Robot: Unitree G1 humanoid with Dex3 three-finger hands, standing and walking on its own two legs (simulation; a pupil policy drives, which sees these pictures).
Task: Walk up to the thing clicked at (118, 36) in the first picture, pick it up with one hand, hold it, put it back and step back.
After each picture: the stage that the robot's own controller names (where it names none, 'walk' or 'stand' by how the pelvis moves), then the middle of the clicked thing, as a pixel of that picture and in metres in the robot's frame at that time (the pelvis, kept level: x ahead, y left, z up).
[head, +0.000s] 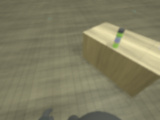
stand; (118, 38) +0.98 -0.29 -0.05
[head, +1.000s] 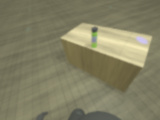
walk; (94, 38) +0.90 +0.05 -0.02
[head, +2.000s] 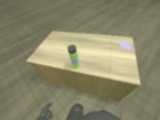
walk; (74, 58) +0.52 +0.19 -0.03
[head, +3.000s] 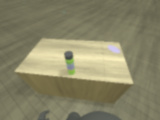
stand; (70, 64) +0.48 +0.21 -0.03
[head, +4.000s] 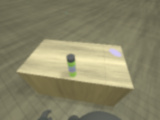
stand; (71, 66) +0.47 +0.20 -0.05
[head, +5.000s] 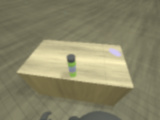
stand; (72, 66) +0.47 +0.19 -0.05
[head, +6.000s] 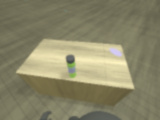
stand; (71, 67) +0.46 +0.19 -0.05
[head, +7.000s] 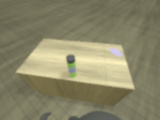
stand; (71, 67) +0.46 +0.19 -0.05
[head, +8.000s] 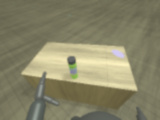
rise first; (73, 68) +0.45 +0.21 -0.05
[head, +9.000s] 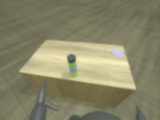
go down; (72, 67) +0.46 +0.21 -0.05
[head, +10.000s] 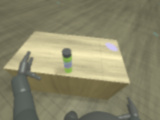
go down; (67, 62) +0.48 +0.19 -0.03
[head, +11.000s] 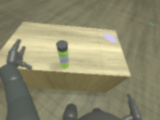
go down; (63, 56) +0.47 +0.19 +0.02
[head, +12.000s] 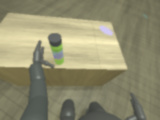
close in; (57, 51) +0.48 +0.20 +0.04
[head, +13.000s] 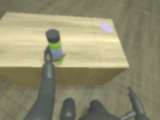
close; (56, 49) +0.48 +0.20 +0.06
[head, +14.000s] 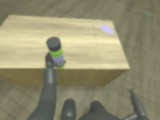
lift; (57, 55) +0.44 +0.20 +0.05
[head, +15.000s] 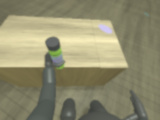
lift; (56, 55) +0.44 +0.20 +0.06
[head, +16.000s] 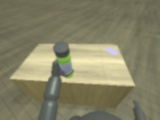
hold; (65, 63) +0.32 +0.16 +0.19
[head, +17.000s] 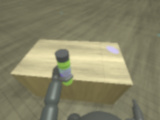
hold; (65, 69) +0.32 +0.18 +0.13
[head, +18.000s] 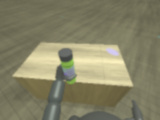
crouch; (68, 68) +0.32 +0.16 +0.14
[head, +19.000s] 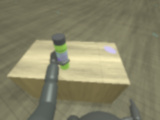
crouch; (62, 54) +0.41 +0.20 +0.16
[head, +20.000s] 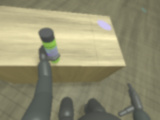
lower; (51, 48) +0.48 +0.22 +0.04
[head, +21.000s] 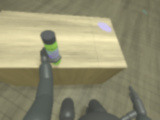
lower; (52, 50) +0.47 +0.21 +0.05
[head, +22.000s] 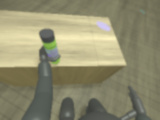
lower; (51, 49) +0.48 +0.21 +0.06
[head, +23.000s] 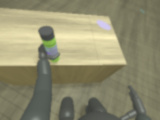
lower; (51, 47) +0.49 +0.22 +0.06
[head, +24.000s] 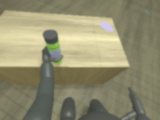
loosen; (54, 50) +0.47 +0.21 +0.06
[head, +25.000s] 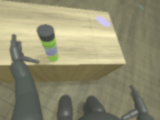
rise; (50, 47) +0.47 +0.21 +0.06
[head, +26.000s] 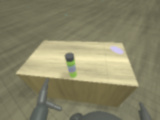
sink last; (71, 66) +0.45 +0.20 +0.00
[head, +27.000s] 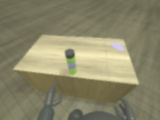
stand; (71, 63) +0.46 +0.20 +0.00
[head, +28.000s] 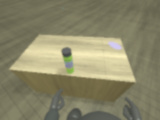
stand; (68, 61) +0.46 +0.21 +0.01
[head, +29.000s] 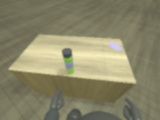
stand; (69, 62) +0.45 +0.21 +0.01
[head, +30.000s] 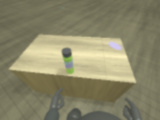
stand; (68, 62) +0.46 +0.21 +0.02
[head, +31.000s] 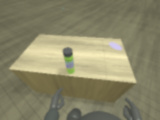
stand; (69, 62) +0.46 +0.21 +0.02
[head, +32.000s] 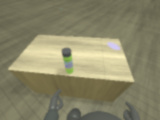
stand; (68, 62) +0.47 +0.21 +0.01
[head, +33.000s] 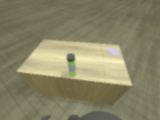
stand; (71, 66) +0.48 +0.20 -0.05
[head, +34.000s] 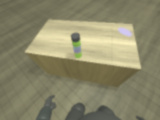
walk; (77, 47) +0.58 +0.17 -0.02
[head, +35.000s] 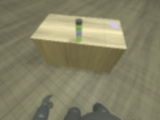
walk; (78, 31) +0.86 +0.16 -0.03
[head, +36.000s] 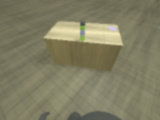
stand; (82, 31) +1.06 +0.19 -0.03
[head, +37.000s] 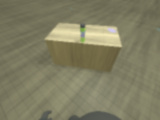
stand; (82, 33) +1.07 +0.18 -0.05
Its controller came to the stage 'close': yes
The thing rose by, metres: 0.20
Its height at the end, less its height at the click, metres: +0.00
